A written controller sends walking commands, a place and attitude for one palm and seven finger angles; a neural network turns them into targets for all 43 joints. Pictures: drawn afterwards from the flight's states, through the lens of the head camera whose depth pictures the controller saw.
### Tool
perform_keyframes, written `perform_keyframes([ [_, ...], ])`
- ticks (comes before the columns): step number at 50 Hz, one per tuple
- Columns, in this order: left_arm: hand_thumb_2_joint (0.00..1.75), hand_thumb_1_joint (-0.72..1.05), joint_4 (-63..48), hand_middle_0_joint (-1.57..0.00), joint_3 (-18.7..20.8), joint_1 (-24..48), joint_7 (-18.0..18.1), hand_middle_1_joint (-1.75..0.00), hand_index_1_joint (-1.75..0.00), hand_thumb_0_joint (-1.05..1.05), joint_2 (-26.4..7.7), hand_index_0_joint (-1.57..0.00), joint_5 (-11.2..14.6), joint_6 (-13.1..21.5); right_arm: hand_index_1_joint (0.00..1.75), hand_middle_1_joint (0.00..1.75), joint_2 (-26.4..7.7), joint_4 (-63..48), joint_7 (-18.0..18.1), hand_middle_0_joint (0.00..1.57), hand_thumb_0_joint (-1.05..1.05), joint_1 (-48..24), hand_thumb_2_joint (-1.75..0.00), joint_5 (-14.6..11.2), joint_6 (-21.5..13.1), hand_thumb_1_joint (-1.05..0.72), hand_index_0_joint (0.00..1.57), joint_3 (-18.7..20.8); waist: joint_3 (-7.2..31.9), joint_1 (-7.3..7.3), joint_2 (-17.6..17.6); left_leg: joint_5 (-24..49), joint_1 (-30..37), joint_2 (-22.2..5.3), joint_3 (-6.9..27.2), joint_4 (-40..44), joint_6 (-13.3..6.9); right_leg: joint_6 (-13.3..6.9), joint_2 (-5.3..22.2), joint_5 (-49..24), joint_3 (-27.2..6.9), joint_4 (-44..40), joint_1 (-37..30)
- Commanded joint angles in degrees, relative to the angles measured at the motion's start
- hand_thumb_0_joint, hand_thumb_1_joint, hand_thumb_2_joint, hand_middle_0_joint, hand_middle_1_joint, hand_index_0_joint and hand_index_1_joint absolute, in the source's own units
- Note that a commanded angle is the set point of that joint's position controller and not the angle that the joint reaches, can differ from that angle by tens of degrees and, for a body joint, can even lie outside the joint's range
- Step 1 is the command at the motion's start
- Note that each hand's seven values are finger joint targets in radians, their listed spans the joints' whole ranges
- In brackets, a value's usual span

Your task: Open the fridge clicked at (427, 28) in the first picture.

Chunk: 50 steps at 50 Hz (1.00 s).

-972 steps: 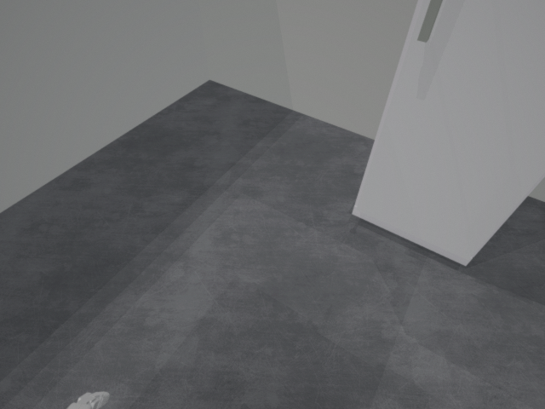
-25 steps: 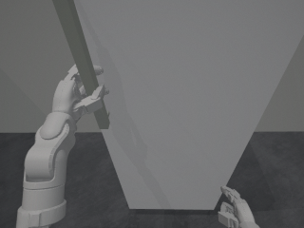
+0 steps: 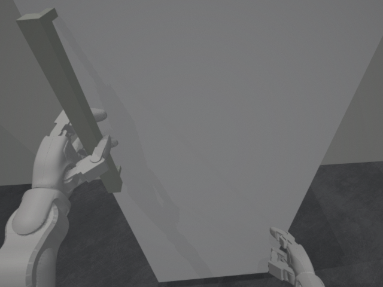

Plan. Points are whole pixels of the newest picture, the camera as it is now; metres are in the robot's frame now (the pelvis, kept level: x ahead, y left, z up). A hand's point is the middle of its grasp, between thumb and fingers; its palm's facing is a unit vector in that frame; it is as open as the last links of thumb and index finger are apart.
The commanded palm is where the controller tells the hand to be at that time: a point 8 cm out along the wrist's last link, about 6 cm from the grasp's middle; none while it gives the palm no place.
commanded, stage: walk backward, drawing the door open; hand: left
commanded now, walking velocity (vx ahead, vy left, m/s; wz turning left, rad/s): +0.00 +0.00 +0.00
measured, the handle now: (89, 119) +0.31 +0.19 +0.26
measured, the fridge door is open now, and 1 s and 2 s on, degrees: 2 1 35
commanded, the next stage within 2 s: none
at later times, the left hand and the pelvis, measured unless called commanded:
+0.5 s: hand (101, 155) +0.27 +0.17 +0.21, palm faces +0.30 -0.90 -0.33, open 7.6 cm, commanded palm +0.22 +0.21 +0.22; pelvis +0.04 -0.01 +0.00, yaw +8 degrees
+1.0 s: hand (101, 156) +0.27 +0.17 +0.21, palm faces +0.35 -0.88 -0.31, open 7.8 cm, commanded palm +0.22 +0.21 +0.22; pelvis -0.01 -0.03 -0.01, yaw +12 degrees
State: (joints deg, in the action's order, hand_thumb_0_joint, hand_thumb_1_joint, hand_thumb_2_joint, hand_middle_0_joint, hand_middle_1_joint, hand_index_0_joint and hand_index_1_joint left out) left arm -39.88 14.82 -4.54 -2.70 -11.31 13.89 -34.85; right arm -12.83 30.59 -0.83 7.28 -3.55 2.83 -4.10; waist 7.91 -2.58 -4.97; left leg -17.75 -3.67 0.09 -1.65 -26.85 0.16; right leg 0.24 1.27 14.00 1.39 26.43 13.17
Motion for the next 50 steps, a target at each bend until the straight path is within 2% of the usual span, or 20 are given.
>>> perform_keyframes([
  [1,0.90,0.90,-28.62,-0.45,1.24,-8.07,-3.71,-1.40,-1.40,0.00,-8.39,-0.45,1.78,6.17,0.30,0.30,-4.47,-12.10,-0.67,0.20,0.00,-11.73,-0.90,0.28,-4.61,-0.90,0.20,2.56,10.67,-4.02,2.90,45.51,-3.63,-1.15,3.00,-1.32,0.20,-1.24,-0.84,-39.37,2.83,4.37,-13.66],
  [4,0.90,0.90,-32.66,-0.45,4.87,-16.63,-2.96,-1.40,-1.40,0.00,-11.12,-0.45,2.42,8.11,0.30,0.30,-4.60,-12.04,-0.28,0.20,0.00,-10.07,-0.90,0.11,-6.40,-0.90,0.20,2.93,8.11,-4.44,2.50,45.12,-4.54,-1.46,3.32,-1.80,1.08,-1.68,-0.98,-40.96,3.07,3.92,-12.07],
  [5,0.90,0.90,-27.80,-0.45,11.28,11.20,4.29,-1.40,-1.40,0.00,-25.90,-0.45,-8.36,22.89,0.30,0.30,-8.41,-11.81,1.17,0.20,0.00,-2.10,-0.90,3.14,-5.26,-0.90,0.20,3.60,-2.03,4.08,8.89,39.56,-11.85,-1.08,4.58,-5.05,-0.77,-0.88,0.34,-46.43,-1.78,0.46,-10.87],
  [7,0.90,0.90,-10.98,-0.45,3.63,-13.98,6.31,-1.40,-1.40,0.00,-11.83,-0.45,-8.53,30.63,0.30,0.30,-6.41,-12.70,2.04,0.20,0.00,-2.19,-0.90,4.20,-5.31,-0.90,0.20,4.47,-2.27,0.38,16.82,21.04,-22.38,1.78,5.09,-15.46,0.52,-5.51,6.73,-60.79,-2.95,3.03,-17.70],
  [10,0.90,0.90,-16.94,-0.45,4.21,-12.32,7.49,-1.40,-1.40,0.00,-13.77,-0.45,-9.44,39.64,0.30,0.30,-4.40,-12.16,3.71,0.20,0.00,-1.26,-0.90,4.62,-5.83,-0.90,0.20,4.02,-1.75,0.00,11.73,0.72,-27.37,0.74,5.34,-10.38,-0.71,-6.94,13.34,-62.96,-4.97,5.60,-19.52],
  [12,0.90,0.90,-18.01,-0.45,2.58,-12.50,8.04,-1.40,-1.40,0.00,-12.83,-0.45,-10.07,41.95,0.30,0.30,-4.62,-10.81,4.29,0.20,0.00,0.18,-0.90,5.18,-4.72,-0.90,0.20,4.02,7.15,1.82,3.80,29.52,-10.26,-1.10,3.46,3.52,-0.75,-1.88,6.64,-52.34,0.91,12.68,-12.90],
  [14,0.90,0.90,-22.17,-0.45,1.23,-10.90,8.71,-1.40,-1.40,0.00,-13.15,-0.45,-10.53,42.92,0.30,0.30,-6.14,-11.44,2.98,0.20,0.00,-0.20,-0.90,6.04,-4.67,-0.90,0.20,5.65,6.60,2.87,-12.38,93.77,20.38,-10.69,12.63,1.46,-1.38,1.08,-4.85,-0.93,4.97,28.15,17.07],
  [15,0.90,0.90,-20.78,-0.45,0.31,-10.61,8.73,-1.40,-1.40,0.00,-11.75,-0.45,-12.19,43.56,0.30,0.30,-5.22,-10.43,1.30,0.20,0.00,-0.23,-0.90,6.52,-5.31,-0.90,0.20,5.85,4.49,3.07,-16.10,99.72,27.83,-11.20,14.05,-2.81,-1.52,0.11,-7.07,14.72,5.48,29.85,26.86],
  [17,0.90,0.90,-20.12,-0.45,1.59,-10.04,9.46,-1.40,-1.40,0.00,-11.96,-0.45,-12.25,43.60,0.30,0.30,-3.87,-10.70,0.44,0.20,0.00,-1.21,-0.90,5.48,-5.95,-0.90,0.20,6.07,4.97,2.34,-5.86,91.58,22.83,-7.64,9.22,-10.05,0.94,-0.82,-7.65,8.98,7.99,14.09,20.16],
  [19,0.90,0.90,-21.72,-0.45,1.16,-7.11,9.31,-1.40,-1.40,0.00,-12.06,-0.45,-10.40,43.38,0.30,0.30,-3.36,-10.26,0.99,0.20,0.00,-2.47,-0.90,4.59,-6.52,-0.90,0.20,5.28,5.66,2.41,-0.42,81.28,10.07,-5.02,8.57,-19.46,2.88,-3.23,-6.07,-17.15,7.46,-3.13,-0.53],
  [20,0.90,0.90,-21.67,-0.45,3.24,-6.19,9.41,-1.40,-1.40,0.00,-14.26,-0.45,-10.32,43.91,0.30,0.30,-3.77,-11.37,1.93,0.20,0.00,-4.94,-0.90,3.99,-6.53,-0.90,0.20,5.01,5.94,0.44,4.54,49.28,-9.39,-1.04,5.88,-29.56,4.14,-6.68,1.61,-46.49,0.50,-4.85,-19.34],
  [21,0.90,0.90,-19.90,-0.45,5.69,-5.17,9.90,-1.40,-1.40,0.00,-16.98,-0.45,-9.59,44.23,0.30,0.30,-4.44,-14.07,3.23,0.20,0.00,-7.34,-0.90,3.99,-7.21,-0.90,0.20,4.74,6.72,-0.82,14.93,-6.81,-25.33,5.52,4.26,-40.79,2.99,-11.98,17.84,-80.39,-11.66,0.25,-26.03],
  [22,0.90,0.90,-14.60,-0.45,5.95,-6.23,9.97,-1.40,-1.40,0.00,-15.73,-0.45,-9.11,44.89,0.30,0.30,-2.00,-13.69,3.91,0.20,0.00,-4.59,-0.90,4.53,-8.88,-0.90,0.20,3.48,1.01,-0.88,17.42,-14.45,-27.98,3.84,7.06,-42.59,0.87,-9.14,20.71,-82.54,-9.06,0.43,-18.48],
  [26,0.90,0.90,-12.24,-0.45,5.46,-1.85,10.74,-1.40,-1.40,0.00,-14.38,-0.45,-11.83,45.55,0.30,0.30,-1.01,-9.53,3.69,0.20,0.00,-3.72,-0.90,5.69,-6.32,-0.90,0.20,1.82,3.28,2.57,11.24,-5.23,-21.40,0.62,1.55,-38.72,2.36,-7.49,15.13,-61.98,-2.37,-1.07,-9.16],
  [29,0.90,0.90,-11.68,-0.45,5.76,-1.84,11.30,-1.40,-1.40,0.00,-14.40,-0.45,-11.75,45.27,0.30,0.30,-0.59,-8.86,4.40,0.20,0.00,-5.22,-0.90,5.76,-5.36,-0.90,0.20,2.14,3.05,1.95,13.62,-2.06,-19.64,0.83,-2.02,-29.07,2.12,-5.99,13.76,-58.37,1.44,-1.89,-9.55],
  [37,0.90,0.90,-12.27,-0.45,4.66,5.74,11.87,-1.40,-1.40,0.00,-15.45,-0.45,-12.35,46.98,0.30,0.30,-0.33,-7.15,4.38,0.20,0.00,-5.08,-0.90,5.27,-7.13,-0.90,0.20,3.22,6.60,1.15,13.41,3.54,-18.08,-0.59,-0.70,-10.70,0.92,-7.53,14.64,-56.58,-2.64,2.90,-14.30],
  [40,0.90,0.90,-11.96,-0.45,2.55,8.60,11.78,-1.40,-1.40,0.00,-15.57,-0.45,-11.94,47.86,0.30,0.30,-1.66,-7.04,4.54,0.20,0.00,-4.13,-0.90,4.51,-7.17,-0.90,0.20,4.22,10.32,2.24,9.31,28.35,-7.70,-4.11,2.29,-2.42,-1.00,-2.65,10.06,-53.52,0.27,10.98,-12.04],
  [41,0.90,0.90,-11.72,-0.45,1.96,10.22,11.61,-1.40,-1.40,0.00,-15.57,-0.45,-11.59,48.66,0.30,0.30,-2.43,-7.64,4.34,0.20,0.00,-3.79,-0.90,3.99,-7.42,-0.90,0.20,4.62,11.93,2.66,6.73,44.48,-2.33,-7.12,4.88,-1.26,-2.32,-0.29,6.39,-48.38,2.03,13.68,-9.47],
  [44,0.90,0.90,-10.81,-0.45,0.31,13.87,10.72,-1.40,-1.40,0.00,-13.76,-0.45,-11.83,49.18,0.30,0.30,-1.33,-7.23,2.57,0.20,0.00,-4.69,-0.90,5.16,-8.47,-0.90,0.20,4.55,12.10,2.55,-7.59,84.36,14.96,-20.03,21.29,0.14,-10.37,-0.40,-3.72,17.93,-0.89,27.42,12.90],
  [50,0.90,0.90,-1.76,-0.45,-0.33,22.79,9.60,-1.40,-1.40,0.00,-13.50,-0.45,-11.25,46.28,0.30,0.30,-2.94,-5.05,2.13,0.20,0.00,-4.97,-0.90,4.10,-9.74,-0.90,0.20,4.97,8.79,2.57,-5.01,49.03,1.17,-16.08,13.79,-0.45,-7.28,0.05,-2.06,4.54,-2.48,8.03,-0.04],
])
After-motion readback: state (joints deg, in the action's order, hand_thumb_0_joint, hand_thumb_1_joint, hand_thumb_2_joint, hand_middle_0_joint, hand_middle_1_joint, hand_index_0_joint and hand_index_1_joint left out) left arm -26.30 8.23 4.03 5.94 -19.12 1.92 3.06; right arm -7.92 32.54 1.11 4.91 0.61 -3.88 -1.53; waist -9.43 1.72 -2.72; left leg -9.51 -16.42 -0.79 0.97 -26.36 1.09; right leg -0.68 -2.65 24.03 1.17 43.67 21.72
